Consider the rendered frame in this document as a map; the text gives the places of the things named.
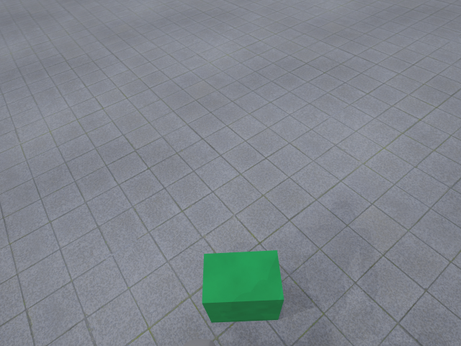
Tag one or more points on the carton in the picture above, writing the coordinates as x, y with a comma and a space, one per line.
242, 286

